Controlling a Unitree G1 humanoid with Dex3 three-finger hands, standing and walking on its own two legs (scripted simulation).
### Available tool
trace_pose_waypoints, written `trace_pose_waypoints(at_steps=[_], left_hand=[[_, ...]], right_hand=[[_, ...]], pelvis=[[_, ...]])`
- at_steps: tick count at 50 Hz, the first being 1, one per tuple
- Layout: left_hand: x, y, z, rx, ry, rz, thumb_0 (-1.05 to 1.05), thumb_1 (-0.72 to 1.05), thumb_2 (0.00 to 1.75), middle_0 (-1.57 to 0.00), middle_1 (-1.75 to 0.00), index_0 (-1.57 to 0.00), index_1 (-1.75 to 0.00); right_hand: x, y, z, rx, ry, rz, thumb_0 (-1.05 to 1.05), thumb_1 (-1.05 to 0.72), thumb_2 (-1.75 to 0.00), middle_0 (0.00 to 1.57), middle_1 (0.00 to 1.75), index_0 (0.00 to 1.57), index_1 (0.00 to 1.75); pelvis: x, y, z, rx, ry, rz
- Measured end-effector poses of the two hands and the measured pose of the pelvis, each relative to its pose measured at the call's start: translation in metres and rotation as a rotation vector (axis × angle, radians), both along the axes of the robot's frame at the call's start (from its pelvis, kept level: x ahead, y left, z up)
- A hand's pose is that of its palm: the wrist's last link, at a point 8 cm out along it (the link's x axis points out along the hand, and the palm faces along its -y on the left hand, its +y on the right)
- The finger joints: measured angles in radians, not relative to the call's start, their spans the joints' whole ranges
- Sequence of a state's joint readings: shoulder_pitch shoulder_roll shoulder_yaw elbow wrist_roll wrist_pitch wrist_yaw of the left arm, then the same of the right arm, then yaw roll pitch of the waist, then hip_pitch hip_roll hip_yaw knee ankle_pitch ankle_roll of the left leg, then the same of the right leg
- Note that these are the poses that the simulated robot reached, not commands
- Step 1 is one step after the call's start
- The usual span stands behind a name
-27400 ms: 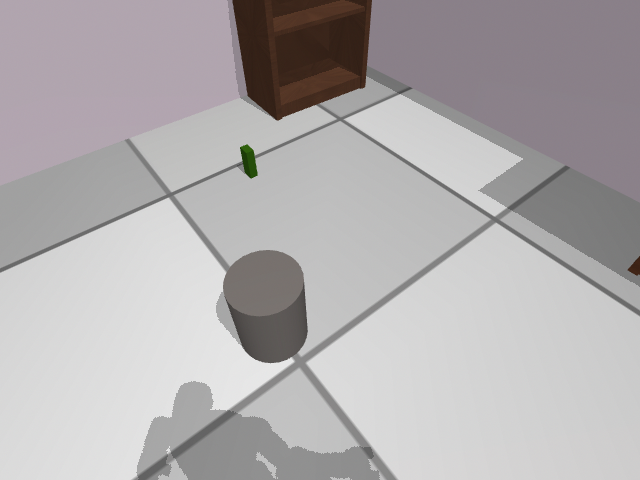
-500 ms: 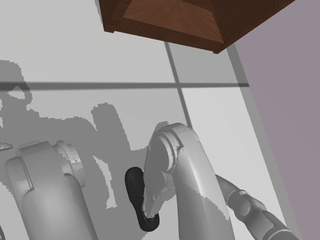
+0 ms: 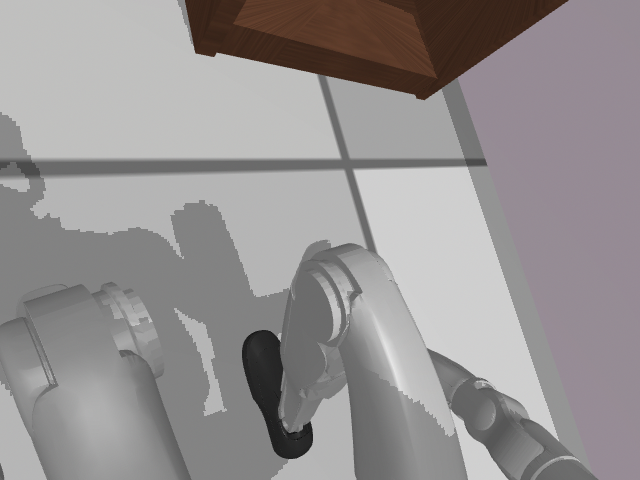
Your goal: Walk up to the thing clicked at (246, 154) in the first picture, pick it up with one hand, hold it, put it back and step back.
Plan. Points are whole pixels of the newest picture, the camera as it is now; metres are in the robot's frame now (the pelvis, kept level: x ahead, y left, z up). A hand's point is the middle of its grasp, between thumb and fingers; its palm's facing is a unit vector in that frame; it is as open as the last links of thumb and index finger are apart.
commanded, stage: close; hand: left
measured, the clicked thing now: out of the picture +0.41 +0.32 -0.19
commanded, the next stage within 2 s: settle in 0.56 s
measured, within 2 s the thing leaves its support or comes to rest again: leaves its support in 0.82 s
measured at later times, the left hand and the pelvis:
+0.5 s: hand out of the picture +0.40 +0.32 -0.17, palm faces +0.48 -0.88 +0.01, open 9.6 cm; pelvis +0.00 +0.00 +0.00, yaw +0 degrees
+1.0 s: hand out of the picture +0.39 +0.33 -0.16, palm faces +0.48 -0.88 +0.03, open 10.3 cm; pelvis +0.00 +0.00 +0.00, yaw +0 degrees
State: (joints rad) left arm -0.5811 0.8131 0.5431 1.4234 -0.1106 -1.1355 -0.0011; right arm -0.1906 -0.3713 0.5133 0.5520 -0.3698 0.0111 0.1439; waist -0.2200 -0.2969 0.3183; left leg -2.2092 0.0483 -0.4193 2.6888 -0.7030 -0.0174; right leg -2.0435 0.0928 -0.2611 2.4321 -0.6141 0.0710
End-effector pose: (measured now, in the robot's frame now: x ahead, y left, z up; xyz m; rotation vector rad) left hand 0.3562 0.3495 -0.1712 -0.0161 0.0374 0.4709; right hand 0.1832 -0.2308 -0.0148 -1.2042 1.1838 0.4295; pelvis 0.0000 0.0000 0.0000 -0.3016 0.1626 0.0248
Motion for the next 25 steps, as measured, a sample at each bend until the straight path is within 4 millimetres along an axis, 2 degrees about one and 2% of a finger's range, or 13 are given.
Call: trace_pose_waypoints(at_steps=[6, 9, 15, 25], left_hand=[[0.0009, 0.0004, -0.0007, -0.002, 0.004, 0.014, -0.01, 0.26, 0.59, -0.52, -0.48, -0.47, -0.50], [0.0011, 0.0023, 0.0004, 0.004, 0.002, 0.018, 0.00, 0.29, 0.64, -0.57, -0.53, -0.48, -0.52], [0.0003, 0.0069, 0.0004, 0.007, 0.011, 0.032, 0.01, 0.23, 0.75, -0.57, -0.60, -0.49, -0.59], [-0.0038, 0.0035, -0.0015, 0.000, -0.008, 0.026, 0.03, 0.04, 0.88, -0.63, -0.78, -0.55, -0.73]], right_hand=[[-0.0030, 0.0000, 0.0010, -0.005, 0.008, -0.006, -0.01, -0.89, -0.90, 0.21, 0.30, 0.20, 0.29], [-0.0043, -0.0003, 0.0010, -0.008, 0.013, -0.009, -0.01, -0.89, -0.90, 0.21, 0.30, 0.20, 0.29], [-0.0059, -0.0005, 0.0010, -0.009, 0.016, -0.011, -0.01, -0.89, -0.90, 0.21, 0.30, 0.20, 0.29], [-0.0015, 0.0018, 0.0024, -0.008, 0.007, 0.000, 0.00, -0.90, -0.90, 0.21, 0.30, 0.20, 0.29]], pelvis=[[-0.0004, 0.0005, 0.0015, -0.002, 0.002, -0.002], [-0.0003, 0.0005, 0.0019, -0.003, 0.004, -0.002], [-0.0008, 0.0005, 0.0018, -0.003, 0.003, -0.002], [-0.0013, 0.0010, 0.0016, -0.005, -0.003, -0.005]])
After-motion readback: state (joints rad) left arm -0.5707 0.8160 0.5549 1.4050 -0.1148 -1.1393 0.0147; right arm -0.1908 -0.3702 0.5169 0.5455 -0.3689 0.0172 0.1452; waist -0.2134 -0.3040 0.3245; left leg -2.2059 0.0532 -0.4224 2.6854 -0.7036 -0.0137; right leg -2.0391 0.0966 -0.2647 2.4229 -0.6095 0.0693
